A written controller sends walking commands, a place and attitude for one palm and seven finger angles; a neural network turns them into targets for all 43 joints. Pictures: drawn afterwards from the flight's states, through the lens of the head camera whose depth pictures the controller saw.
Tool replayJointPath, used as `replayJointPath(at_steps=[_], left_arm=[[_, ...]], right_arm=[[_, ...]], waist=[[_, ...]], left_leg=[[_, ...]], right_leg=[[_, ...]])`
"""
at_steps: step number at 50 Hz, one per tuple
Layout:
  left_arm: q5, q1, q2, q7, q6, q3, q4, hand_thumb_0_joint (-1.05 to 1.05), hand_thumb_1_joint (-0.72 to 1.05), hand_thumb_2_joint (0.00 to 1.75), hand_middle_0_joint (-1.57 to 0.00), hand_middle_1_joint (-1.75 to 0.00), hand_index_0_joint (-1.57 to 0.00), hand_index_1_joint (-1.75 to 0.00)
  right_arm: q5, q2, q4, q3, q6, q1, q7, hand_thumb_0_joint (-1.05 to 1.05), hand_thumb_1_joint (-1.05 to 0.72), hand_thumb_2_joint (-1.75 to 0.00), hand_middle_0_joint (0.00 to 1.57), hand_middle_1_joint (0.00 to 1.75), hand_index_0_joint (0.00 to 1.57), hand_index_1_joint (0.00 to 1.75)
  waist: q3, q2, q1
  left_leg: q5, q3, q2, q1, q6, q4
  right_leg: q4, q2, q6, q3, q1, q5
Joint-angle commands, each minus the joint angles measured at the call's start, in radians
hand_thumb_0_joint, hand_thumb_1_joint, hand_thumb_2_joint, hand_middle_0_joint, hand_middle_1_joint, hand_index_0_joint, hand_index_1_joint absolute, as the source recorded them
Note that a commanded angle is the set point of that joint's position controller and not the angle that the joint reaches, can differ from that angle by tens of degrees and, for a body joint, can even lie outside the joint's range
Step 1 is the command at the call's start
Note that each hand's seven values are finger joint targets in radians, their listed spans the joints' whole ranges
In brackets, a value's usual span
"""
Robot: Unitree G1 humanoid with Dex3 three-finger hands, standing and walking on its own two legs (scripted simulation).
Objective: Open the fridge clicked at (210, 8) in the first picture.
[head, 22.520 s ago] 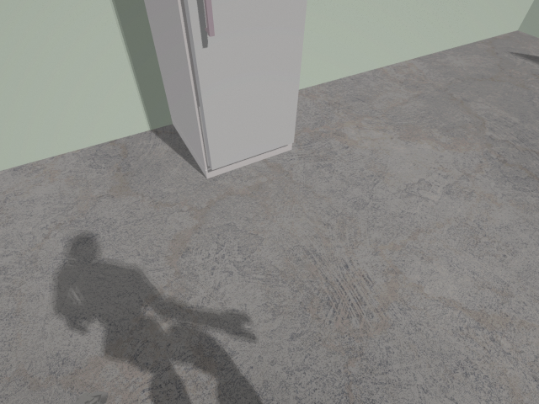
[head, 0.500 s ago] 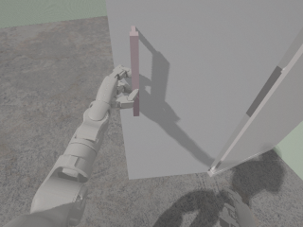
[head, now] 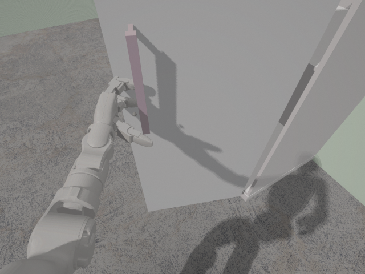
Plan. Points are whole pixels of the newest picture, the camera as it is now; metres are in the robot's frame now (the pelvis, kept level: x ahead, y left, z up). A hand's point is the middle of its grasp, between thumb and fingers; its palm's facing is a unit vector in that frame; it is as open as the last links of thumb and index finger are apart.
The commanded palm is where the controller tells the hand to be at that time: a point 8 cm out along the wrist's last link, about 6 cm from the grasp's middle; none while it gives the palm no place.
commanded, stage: slip the hand off the handle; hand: left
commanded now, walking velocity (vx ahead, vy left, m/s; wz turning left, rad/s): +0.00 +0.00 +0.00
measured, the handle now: (139, 87) +0.50 +0.08 +0.15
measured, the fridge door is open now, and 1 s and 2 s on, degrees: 70 69 69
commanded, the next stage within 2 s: draw the hand back to the body in 1.34 s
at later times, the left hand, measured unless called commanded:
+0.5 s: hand (105, 122) +0.43 +0.16 +0.11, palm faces -0.05 -0.98 -0.19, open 14.7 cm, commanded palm +0.40 +0.21 +0.12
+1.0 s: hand (101, 144) +0.37 +0.16 +0.10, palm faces -0.07 -0.98 -0.18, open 14.7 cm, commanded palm +0.33 +0.21 +0.12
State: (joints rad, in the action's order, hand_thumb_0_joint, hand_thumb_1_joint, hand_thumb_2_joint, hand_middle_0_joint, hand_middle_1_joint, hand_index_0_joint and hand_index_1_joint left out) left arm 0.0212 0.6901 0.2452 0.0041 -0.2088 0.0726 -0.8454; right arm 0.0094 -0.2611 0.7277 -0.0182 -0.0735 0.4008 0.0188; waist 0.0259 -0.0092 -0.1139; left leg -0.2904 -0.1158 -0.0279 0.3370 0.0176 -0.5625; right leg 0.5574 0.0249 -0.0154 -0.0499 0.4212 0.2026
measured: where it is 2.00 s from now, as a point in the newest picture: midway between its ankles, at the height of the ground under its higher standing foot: outside the picture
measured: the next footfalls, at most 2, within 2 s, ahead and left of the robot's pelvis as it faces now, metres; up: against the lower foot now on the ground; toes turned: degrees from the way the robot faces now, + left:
none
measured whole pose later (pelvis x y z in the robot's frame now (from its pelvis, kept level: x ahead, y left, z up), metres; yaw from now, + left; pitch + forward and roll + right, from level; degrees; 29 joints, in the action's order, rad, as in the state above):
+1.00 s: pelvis +0.02 +0.01 +0.00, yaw +2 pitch +2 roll +0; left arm 0.09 0.26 0.26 -0.15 -0.18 0.07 -0.38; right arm 0.02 -0.25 0.66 0.02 -0.08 0.26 -0.03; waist 0.03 0.02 -0.02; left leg -0.33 -0.08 -0.02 0.27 0.02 -0.57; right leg 0.56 0.03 0.00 -0.08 0.34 0.25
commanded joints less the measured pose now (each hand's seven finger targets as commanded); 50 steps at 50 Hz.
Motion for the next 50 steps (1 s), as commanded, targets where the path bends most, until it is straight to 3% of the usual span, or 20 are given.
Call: replayJointPath(at_steps=[1, 2, 3, 6, 7, 10, 11, 14, 18, 20, 22, 26, 29, 32, 35, 39, 41, 45, 46, 50], left_arm=[[0.000, 0.318, 0.118, -0.003, -0.113, 0.028, 0.285, 0.00, -0.55, 0.20, -0.25, -1.15, -0.25, -1.15], [0.000, 0.313, 0.150, 0.003, -0.116, 0.055, 0.299, 0.00, -0.55, 0.20, -0.25, -1.15, -0.25, -1.15], [-0.014, 0.485, 0.182, 0.011, -0.114, 0.042, 0.252, 0.00, -0.55, 0.20, -0.25, -1.15, -0.25, -1.15], [-0.020, 0.431, 0.228, 0.015, -0.111, 0.096, 0.224, 0.00, -0.55, 0.20, -0.25, -1.15, -0.25, -1.15], [-0.013, 0.437, 0.187, 0.006, -0.112, 0.062, 0.247, 0.00, -0.55, 0.20, -0.25, -1.15, -0.25, -1.15], [-0.004, 0.386, 0.204, -0.017, -0.126, 0.078, 0.300, 0.00, -0.55, 0.20, -0.25, -1.15, -0.25, -1.15], [0.000, 0.367, 0.176, -0.030, -0.125, 0.056, 0.317, 0.00, -0.55, 0.20, -0.25, -1.15, -0.25, -1.15], [0.020, 0.265, 0.206, -0.053, -0.104, 0.098, 0.296, 0.00, -0.55, 0.20, -0.25, -1.15, -0.25, -1.15], [0.025, 0.287, 0.184, -0.086, -0.084, 0.062, 0.352, 0.00, -0.55, 0.20, -0.25, -1.15, -0.25, -1.15], [0.030, 0.279, 0.202, -0.096, -0.090, 0.072, 0.419, 0.00, -0.55, 0.20, -0.25, -1.15, -0.25, -1.15], [0.043, 0.262, 0.163, -0.113, -0.088, 0.042, 0.449, 0.00, -0.55, 0.20, -0.25, -1.15, -0.25, -1.15], [0.054, 0.256, 0.219, -0.137, -0.071, 0.082, 0.426, 0.00, -0.55, 0.20, -0.25, -1.15, -0.25, -1.15], [0.063, 0.208, 0.277, -0.155, -0.068, 0.133, 0.425, 0.00, -0.55, 0.20, -0.25, -1.15, -0.25, -1.15], [0.071, 0.188, 0.268, -0.179, -0.072, 0.126, 0.441, 0.00, -0.55, 0.20, -0.25, -1.15, -0.25, -1.15], [0.087, 0.104, 0.175, -0.207, -0.068, 0.050, 0.480, 0.00, -0.55, 0.20, -0.25, -1.15, -0.25, -1.15], [0.095, 0.041, 0.181, -0.197, -0.057, 0.062, 0.540, 0.00, -0.55, 0.20, -0.25, -1.15, -0.25, -1.15], [0.088, 0.046, 0.168, -0.182, -0.052, 0.049, 0.596, 0.00, -0.55, 0.20, -0.25, -1.15, -0.25, -1.15], [0.075, -0.012, 0.212, -0.143, -0.049, 0.094, 0.683, 0.00, -0.55, 0.20, -0.25, -1.15, -0.25, -1.15], [0.073, -0.047, 0.180, -0.141, -0.050, 0.069, 0.713, 0.00, -0.55, 0.20, -0.25, -1.15, -0.25, -1.15], [0.075, -0.133, 0.192, -0.132, -0.039, 0.086, 0.764, 0.00, -0.55, 0.20, -0.25, -1.15, -0.25, -1.15]], right_arm=[[0.005, -0.138, -0.139, -0.057, -0.045, -0.043, -0.001, 0.00, -0.90, -0.90, 0.20, 0.30, 0.20, 0.30], [0.004, -0.144, -0.136, -0.061, -0.042, -0.043, -0.001, 0.00, -0.90, -0.90, 0.20, 0.30, 0.20, 0.30], [0.003, -0.153, -0.105, -0.051, -0.032, -0.031, -0.010, 0.00, -0.90, -0.90, 0.20, 0.30, 0.20, 0.30], [0.001, -0.148, -0.109, -0.055, -0.022, -0.034, -0.017, 0.00, -0.90, -0.90, 0.20, 0.30, 0.20, 0.30], [0.003, -0.141, -0.117, -0.051, -0.021, -0.042, -0.017, 0.00, -0.90, -0.90, 0.20, 0.30, 0.20, 0.30], [0.006, -0.142, -0.123, -0.058, -0.019, -0.045, -0.021, 0.00, -0.90, -0.90, 0.20, 0.30, 0.20, 0.30], [0.006, -0.137, -0.125, -0.056, -0.019, -0.047, -0.020, 0.00, -0.90, -0.90, 0.20, 0.30, 0.20, 0.30], [0.012, -0.144, -0.132, -0.057, -0.010, -0.055, -0.025, 0.00, -0.90, -0.90, 0.20, 0.30, 0.20, 0.30], [0.018, -0.138, -0.141, -0.050, -0.006, -0.078, -0.031, 0.00, -0.90, -0.90, 0.20, 0.30, 0.20, 0.30], [0.020, -0.139, -0.151, -0.054, -0.010, -0.084, -0.036, 0.00, -0.90, -0.90, 0.20, 0.30, 0.20, 0.30], [0.020, -0.130, -0.150, -0.050, -0.015, -0.089, -0.037, 0.00, -0.90, -0.90, 0.20, 0.30, 0.20, 0.30], [0.021, -0.138, -0.142, -0.043, -0.014, -0.099, -0.049, 0.00, -0.90, -0.90, 0.20, 0.30, 0.20, 0.30], [0.022, -0.141, -0.156, -0.038, -0.014, -0.112, -0.057, 0.00, -0.90, -0.90, 0.20, 0.30, 0.20, 0.30], [0.020, -0.137, -0.157, -0.033, -0.018, -0.117, -0.058, 0.00, -0.90, -0.90, 0.20, 0.30, 0.20, 0.30], [0.030, -0.130, -0.179, -0.033, -0.028, -0.130, -0.051, 0.00, -0.90, -0.90, 0.20, 0.30, 0.20, 0.30], [0.029, -0.136, -0.194, -0.033, -0.038, -0.147, -0.048, 0.00, -0.90, -0.90, 0.20, 0.30, 0.20, 0.30], [0.027, -0.128, -0.196, -0.029, -0.042, -0.163, -0.049, 0.00, -0.90, -0.90, 0.20, 0.30, 0.20, 0.30], [0.019, -0.123, -0.203, -0.024, -0.052, -0.186, -0.055, 0.00, -0.90, -0.90, 0.20, 0.30, 0.20, 0.30], [0.019, -0.115, -0.210, -0.020, -0.057, -0.199, -0.055, 0.00, -0.90, -0.90, 0.20, 0.30, 0.20, 0.30], [0.018, -0.114, -0.212, -0.013, -0.068, -0.228, -0.063, 0.00, -0.90, -0.90, 0.20, 0.30, 0.20, 0.30]], waist=[[0.281, -0.034, 0.051], [0.291, -0.041, 0.052], [0.235, -0.066, -0.009], [0.286, -0.025, 0.032], [0.311, -0.012, 0.028], [0.376, 0.039, 0.047], [0.377, 0.040, 0.045], [0.330, -0.034, 0.054], [0.279, -0.011, 0.042], [0.327, 0.024, 0.051], [0.342, 0.042, 0.051], [0.289, -0.005, 0.044], [0.298, 0.008, 0.065], [0.310, 0.019, 0.067], [0.292, 0.053, 0.071], [0.261, 0.005, 0.077], [0.265, 0.029, 0.078], [0.278, 0.017, 0.099], [0.277, 0.040, 0.105], [0.237, 0.020, 0.109]], left_leg=[[0.110, 0.074, 0.030, -0.032, 0.016, 0.094], [0.118, 0.074, 0.029, -0.036, 0.015, 0.092], [0.077, 0.083, 0.028, -0.018, 0.017, 0.086], [0.091, 0.081, 0.033, -0.027, 0.015, 0.086], [0.108, 0.079, 0.034, -0.040, 0.014, 0.085], [0.247, 0.089, 0.027, -0.107, 0.007, 0.069], [0.288, 0.093, 0.024, -0.120, 0.004, 0.066], [0.326, 0.089, 0.022, -0.097, 0.008, 0.062], [0.274, 0.091, 0.022, -0.084, 0.004, 0.067], [0.332, 0.099, 0.019, -0.132, 0.002, 0.058], [0.382, 0.104, 0.016, -0.157, -0.002, 0.048], [0.324, 0.107, 0.019, -0.122, 0.000, 0.050], [0.303, 0.105, 0.025, -0.105, 0.000, 0.054], [0.324, 0.107, 0.024, -0.102, -0.003, 0.050], [0.355, 0.113, 0.019, -0.125, -0.007, 0.044], [0.280, 0.121, 0.018, -0.105, -0.007, 0.054], [0.263, 0.117, 0.021, -0.106, -0.007, 0.059], [0.247, 0.119, 0.018, -0.109, -0.007, 0.072], [0.256, 0.116, 0.017, -0.116, -0.009, 0.076], [0.228, 0.109, 0.016, -0.108, -0.007, 0.091]], right_leg=[[-0.071, -0.032, -0.006, 0.042, -0.207, -0.105], [-0.071, -0.032, -0.005, 0.043, -0.209, -0.113], [-0.079, -0.031, 0.005, 0.045, -0.153, -0.085], [-0.066, -0.032, -0.002, 0.046, -0.188, -0.095], [-0.062, -0.031, -0.002, 0.045, -0.196, -0.117], [-0.036, -0.035, -0.009, 0.038, -0.217, -0.229], [-0.030, -0.036, -0.009, 0.034, -0.216, -0.259], [-0.035, -0.037, -0.003, 0.028, -0.235, -0.305], [-0.042, -0.036, -0.003, 0.025, -0.204, -0.270], [-0.032, -0.035, -0.005, 0.024, -0.214, -0.289], [-0.028, -0.036, -0.005, 0.021, -0.208, -0.309], [-0.034, -0.035, -0.003, 0.017, -0.199, -0.288], [-0.029, -0.031, -0.006, 0.019, -0.232, -0.279], [-0.025, -0.030, -0.008, 0.019, -0.241, -0.298], [-0.022, -0.031, -0.007, 0.010, -0.211, -0.277], [-0.027, -0.033, -0.006, 0.002, -0.199, -0.218], [-0.030, -0.029, -0.006, 0.006, -0.204, -0.213], [-0.034, -0.029, -0.007, 0.008, -0.234, -0.195], [-0.033, -0.029, -0.008, 0.008, -0.239, -0.197], [-0.048, -0.027, -0.005, 0.009, -0.253, -0.184]])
